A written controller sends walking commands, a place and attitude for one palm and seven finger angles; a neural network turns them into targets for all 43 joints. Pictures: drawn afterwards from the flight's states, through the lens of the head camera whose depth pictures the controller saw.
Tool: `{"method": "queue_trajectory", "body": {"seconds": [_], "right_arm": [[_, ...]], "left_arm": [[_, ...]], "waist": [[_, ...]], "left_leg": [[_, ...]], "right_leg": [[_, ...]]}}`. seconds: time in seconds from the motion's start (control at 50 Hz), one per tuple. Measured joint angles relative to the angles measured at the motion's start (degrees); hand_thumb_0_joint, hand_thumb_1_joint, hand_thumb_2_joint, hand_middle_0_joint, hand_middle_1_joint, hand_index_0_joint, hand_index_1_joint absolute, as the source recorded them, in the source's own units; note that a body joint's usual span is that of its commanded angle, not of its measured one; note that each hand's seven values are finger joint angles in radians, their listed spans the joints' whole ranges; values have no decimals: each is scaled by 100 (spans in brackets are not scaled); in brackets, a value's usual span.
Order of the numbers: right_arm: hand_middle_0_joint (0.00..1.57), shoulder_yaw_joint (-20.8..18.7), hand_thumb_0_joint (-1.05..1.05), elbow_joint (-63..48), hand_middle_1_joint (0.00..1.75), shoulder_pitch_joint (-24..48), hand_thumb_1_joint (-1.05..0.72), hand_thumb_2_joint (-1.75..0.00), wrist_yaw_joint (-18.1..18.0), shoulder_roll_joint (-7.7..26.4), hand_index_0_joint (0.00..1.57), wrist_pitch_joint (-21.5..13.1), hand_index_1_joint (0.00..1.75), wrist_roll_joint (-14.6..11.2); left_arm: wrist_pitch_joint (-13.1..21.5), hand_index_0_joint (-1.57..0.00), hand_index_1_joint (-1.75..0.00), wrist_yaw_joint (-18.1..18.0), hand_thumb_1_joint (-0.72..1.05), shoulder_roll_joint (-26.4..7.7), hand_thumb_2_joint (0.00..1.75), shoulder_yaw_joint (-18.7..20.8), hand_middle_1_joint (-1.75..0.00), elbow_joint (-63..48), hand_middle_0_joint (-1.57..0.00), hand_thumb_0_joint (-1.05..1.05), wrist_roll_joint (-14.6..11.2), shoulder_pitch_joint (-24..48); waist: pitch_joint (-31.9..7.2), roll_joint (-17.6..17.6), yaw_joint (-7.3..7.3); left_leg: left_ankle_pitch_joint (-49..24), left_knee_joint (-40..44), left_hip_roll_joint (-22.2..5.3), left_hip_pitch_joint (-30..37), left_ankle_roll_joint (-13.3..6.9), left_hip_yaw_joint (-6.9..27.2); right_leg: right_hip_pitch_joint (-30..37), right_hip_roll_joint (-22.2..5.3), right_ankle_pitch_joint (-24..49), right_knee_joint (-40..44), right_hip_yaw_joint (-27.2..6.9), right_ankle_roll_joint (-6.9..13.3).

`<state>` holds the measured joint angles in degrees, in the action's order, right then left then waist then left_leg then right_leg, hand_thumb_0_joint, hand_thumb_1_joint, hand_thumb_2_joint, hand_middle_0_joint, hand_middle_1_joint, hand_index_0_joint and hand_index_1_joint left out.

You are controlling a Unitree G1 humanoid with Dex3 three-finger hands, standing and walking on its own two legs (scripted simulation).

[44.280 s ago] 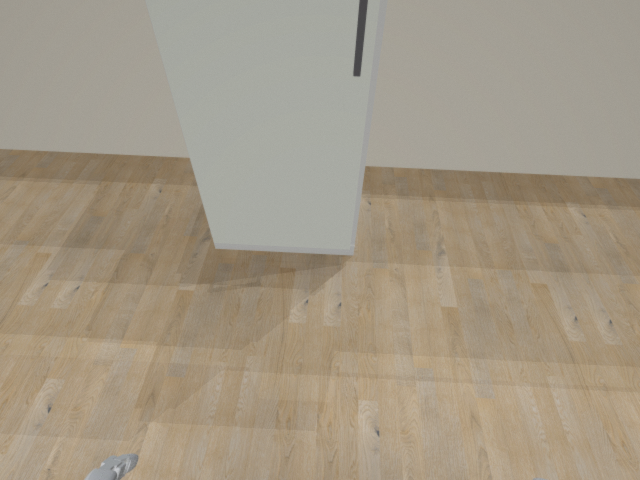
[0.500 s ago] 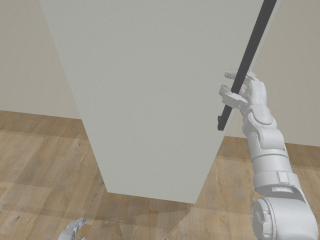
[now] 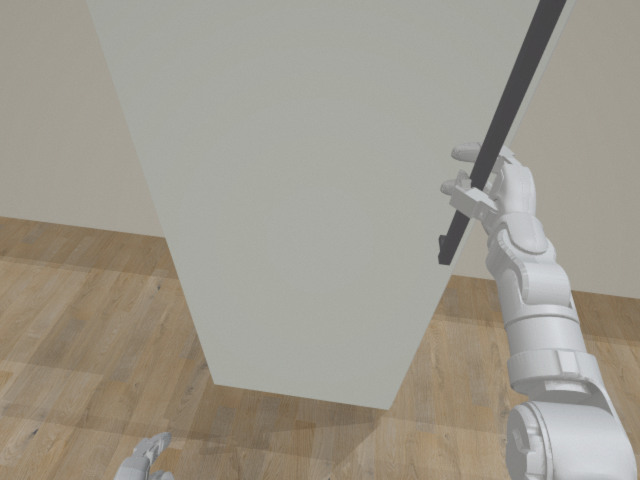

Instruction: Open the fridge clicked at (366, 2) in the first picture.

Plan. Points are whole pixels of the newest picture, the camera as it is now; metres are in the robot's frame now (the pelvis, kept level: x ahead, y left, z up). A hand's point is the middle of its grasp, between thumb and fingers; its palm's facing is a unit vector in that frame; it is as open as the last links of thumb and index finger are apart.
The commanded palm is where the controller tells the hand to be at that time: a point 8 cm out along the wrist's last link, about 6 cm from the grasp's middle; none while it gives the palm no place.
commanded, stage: grip the handle and tug to test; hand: right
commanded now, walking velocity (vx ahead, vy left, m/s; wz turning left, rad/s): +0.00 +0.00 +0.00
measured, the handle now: (498, 115) +0.47 -0.15 +0.27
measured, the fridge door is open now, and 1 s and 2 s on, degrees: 0 4 26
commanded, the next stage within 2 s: pull the door a little, standing still in 0.28 s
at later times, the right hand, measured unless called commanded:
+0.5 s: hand (461, 199) +0.41 -0.13 +0.19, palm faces +0.07 +1.00 +0.00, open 5.6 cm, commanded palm +0.37 -0.18 +0.19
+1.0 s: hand (461, 219) +0.38 -0.12 +0.18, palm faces +0.02 +1.00 -0.02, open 6.0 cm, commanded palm +0.30 -0.17 +0.19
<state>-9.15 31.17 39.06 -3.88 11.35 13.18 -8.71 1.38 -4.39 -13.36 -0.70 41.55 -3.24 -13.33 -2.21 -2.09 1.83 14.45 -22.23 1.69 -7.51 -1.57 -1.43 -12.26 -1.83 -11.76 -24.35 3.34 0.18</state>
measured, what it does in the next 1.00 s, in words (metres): shifts its weight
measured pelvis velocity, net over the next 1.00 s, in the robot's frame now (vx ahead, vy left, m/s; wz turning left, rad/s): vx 0.09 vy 0.00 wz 0.13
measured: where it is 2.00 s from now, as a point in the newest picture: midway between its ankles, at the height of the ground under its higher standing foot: outside the picture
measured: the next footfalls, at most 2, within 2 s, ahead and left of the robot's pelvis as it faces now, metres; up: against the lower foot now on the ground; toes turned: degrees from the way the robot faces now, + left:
left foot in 1.44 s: +0.21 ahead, +0.08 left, +0.00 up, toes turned +2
right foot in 1.78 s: +0.06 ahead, -0.01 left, +0.00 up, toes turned -13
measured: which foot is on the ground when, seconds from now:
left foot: down 0.00-1.00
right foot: down 0.00-1.00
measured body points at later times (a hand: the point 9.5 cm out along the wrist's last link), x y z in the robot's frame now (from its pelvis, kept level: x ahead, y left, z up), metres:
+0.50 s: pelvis +0.03 +0.00 +0.00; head +0.01 +0.02 +0.45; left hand +0.21 +0.25 -0.09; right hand +0.40 -0.18 +0.19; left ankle -0.03 +0.10 -0.74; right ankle +0.01 -0.12 -0.74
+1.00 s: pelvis +0.09 +0.00 +0.00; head +0.06 +0.02 +0.45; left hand +0.25 +0.24 -0.08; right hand +0.37 -0.17 +0.19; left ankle -0.02 +0.08 -0.73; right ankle +0.02 -0.13 -0.73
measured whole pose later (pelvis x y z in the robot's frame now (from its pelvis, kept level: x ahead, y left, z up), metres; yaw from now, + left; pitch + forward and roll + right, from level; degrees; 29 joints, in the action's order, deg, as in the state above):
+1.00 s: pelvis +0.09 +0.00 +0.00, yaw +7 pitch +3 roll +0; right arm -8.9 -27.3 -5.5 -3.0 8.8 26.4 -11.7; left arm -4.4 -0.7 -13.0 -2.0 33.3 -3.3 -9.6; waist -8.1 -3.0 -0.8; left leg 15.6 -22.9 1.4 -5.4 -1.3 -1.4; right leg -7.0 -2.1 -15.5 -24.1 4.4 -0.3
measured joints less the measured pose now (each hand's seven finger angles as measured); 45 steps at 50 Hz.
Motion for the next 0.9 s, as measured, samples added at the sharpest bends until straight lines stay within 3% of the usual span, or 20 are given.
{"method": "queue_trajectory", "body": {"seconds": [0.16, 0.34, 0.5, 0.64, 0.8, 0.9], "right_arm": [[36, -5, 2, -568, 140, -431, -81, -83, 1, -41, 40, 135, 139, -52], [31, 50, 2, -1722, 137, -1194, -80, -82, -44, -159, 32, 530, 136, -49], [30, 135, 2, -2175, 133, -1327, -79, -83, 98, -155, 32, 920, 135, -90], [29, 104, 2, -2461, 132, -1552, -79, -83, 56, -196, 32, 1011, 134, -108], [25, 5, 2, -3354, 131, -2322, -81, -83, 73, -177, 26, 1089, 131, -157], [25, -25, 1, -4389, 132, -3170, -81, -83, 82, -183, 24, 1233, 129, -225]], "left_arm": [[-22, -20, -30, 18, 90, 15, 90, 4, -29, -68, -21, 1, -32, -30], [-114, -20, -30, 66, 90, -2, 90, 9, -29, -227, -20, 1, -29, 126], [-249, -20, -30, 22, 90, -6, 90, -36, -29, -303, -20, 1, 20, 423], [-370, -20, -30, 43, 90, 13, 90, -72, -29, -440, -20, 1, 46, 547], [-507, -20, -30, 146, 90, 62, 90, -120, -29, -644, -20, 1, 34, 446], [-582, -20, -30, 238, 90, 56, 90, -131, -29, -730, -20, 1, 17, 365]], "waist": [[-61, 3, -32], [-162, -17, -96], [-168, 29, -178], [-232, -7, -167], [-371, -24, -86], [-468, -42, -123]], "left_leg": [[36, 69, 7, 120, -7, 62], [143, 118, 0, 293, -5, 111], [232, 118, -16, 379, -11, 49], [220, 113, -28, 367, 4, 46], [216, 92, -22, 344, 27, 139], [118, 28, -18, 288, 32, 113]], "right_leg": [[149, -8, -49, 84, 60, -14], [334, -1, -175, 127, 106, -29], [389, 21, -247, 117, 43, -43], [399, 32, -228, 149, 40, -39], [451, 16, -267, 164, 133, -28], [487, -7, -251, 122, 145, -25]]}}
